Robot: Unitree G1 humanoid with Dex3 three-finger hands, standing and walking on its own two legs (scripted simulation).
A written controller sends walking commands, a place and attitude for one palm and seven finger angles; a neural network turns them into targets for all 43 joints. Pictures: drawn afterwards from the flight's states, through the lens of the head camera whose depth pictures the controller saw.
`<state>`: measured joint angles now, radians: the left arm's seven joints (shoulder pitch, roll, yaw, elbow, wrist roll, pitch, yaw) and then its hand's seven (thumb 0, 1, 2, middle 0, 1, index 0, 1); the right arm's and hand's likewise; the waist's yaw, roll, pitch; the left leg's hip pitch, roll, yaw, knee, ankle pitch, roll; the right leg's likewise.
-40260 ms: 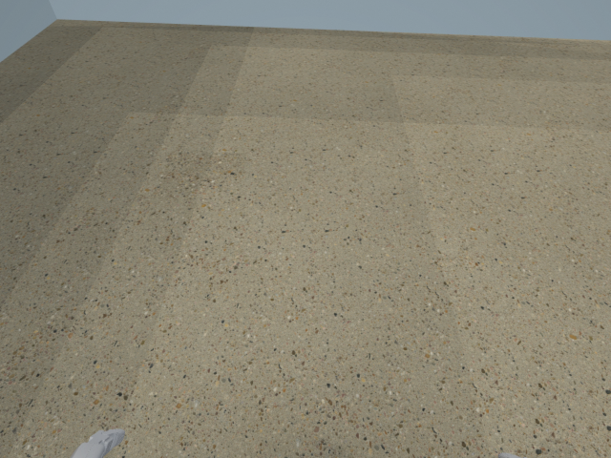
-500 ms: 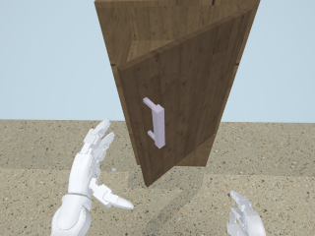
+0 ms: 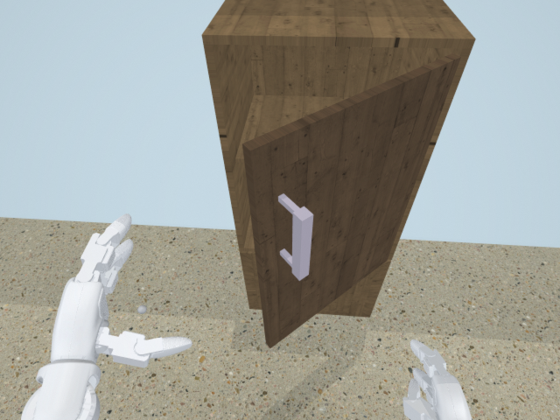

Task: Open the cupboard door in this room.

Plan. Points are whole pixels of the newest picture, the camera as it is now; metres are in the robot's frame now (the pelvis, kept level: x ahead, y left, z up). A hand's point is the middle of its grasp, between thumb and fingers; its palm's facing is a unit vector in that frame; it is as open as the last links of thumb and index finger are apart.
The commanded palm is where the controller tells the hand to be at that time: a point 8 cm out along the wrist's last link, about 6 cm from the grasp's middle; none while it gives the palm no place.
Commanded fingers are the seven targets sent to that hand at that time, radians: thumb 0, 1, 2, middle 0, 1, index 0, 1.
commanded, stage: draw the hand back to the body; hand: left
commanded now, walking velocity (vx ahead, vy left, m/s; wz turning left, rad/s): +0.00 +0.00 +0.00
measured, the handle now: (293, 238) +0.37 +0.03 +0.07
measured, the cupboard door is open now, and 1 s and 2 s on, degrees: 42 42 42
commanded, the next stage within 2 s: step back with the hand held close in 0.86 s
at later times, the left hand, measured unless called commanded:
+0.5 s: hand (58, 278) +0.21 +0.27 +0.16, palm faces +0.44 -0.79 -0.42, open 8.9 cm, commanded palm +0.16 +0.31 +0.18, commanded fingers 0.00 0.90 0.90 -0.20 -0.30 -0.20 -0.30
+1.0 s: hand (62, 285) +0.20 +0.26 +0.17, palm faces +0.45 -0.79 -0.41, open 7.4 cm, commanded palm +0.15 +0.29 +0.19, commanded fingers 0.00 0.90 0.90 -0.20 -0.30 -0.20 -0.30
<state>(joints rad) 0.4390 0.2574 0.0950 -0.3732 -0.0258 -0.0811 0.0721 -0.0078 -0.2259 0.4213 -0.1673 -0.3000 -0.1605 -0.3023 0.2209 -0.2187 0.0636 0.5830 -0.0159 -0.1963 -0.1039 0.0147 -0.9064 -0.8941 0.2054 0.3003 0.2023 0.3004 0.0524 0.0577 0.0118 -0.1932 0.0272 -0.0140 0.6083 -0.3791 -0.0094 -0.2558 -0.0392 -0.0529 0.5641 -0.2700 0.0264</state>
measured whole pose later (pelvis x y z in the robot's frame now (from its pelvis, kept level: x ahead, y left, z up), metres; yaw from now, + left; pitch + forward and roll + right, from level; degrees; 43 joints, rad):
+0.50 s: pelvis +0.01 +0.01 +0.01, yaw -1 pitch -4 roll -1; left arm 0.44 0.34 0.34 -0.37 -0.01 -0.11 0.11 0.01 0.63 0.79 -0.20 -0.30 -0.20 -0.30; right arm 0.19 -0.22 0.03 0.66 -0.03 -0.17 -0.09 0.01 -0.91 -0.89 0.21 0.30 0.20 0.30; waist 0.08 0.05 0.04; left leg -0.03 0.02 0.02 0.42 -0.31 0.00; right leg -0.10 -0.04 -0.03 0.38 -0.19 0.04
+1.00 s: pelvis +0.00 +0.00 +0.01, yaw -1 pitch -6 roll -1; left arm 0.43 0.33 0.34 -0.37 -0.02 -0.11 0.11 0.02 0.89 0.90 -0.21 -0.30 -0.21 -0.30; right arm 0.19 -0.22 0.02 0.67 -0.02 -0.17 -0.09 0.01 -0.91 -0.89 0.21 0.30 0.20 0.30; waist 0.07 0.06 0.05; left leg -0.01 0.04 0.01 0.40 -0.29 -0.02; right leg -0.09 -0.02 -0.04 0.36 -0.18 0.02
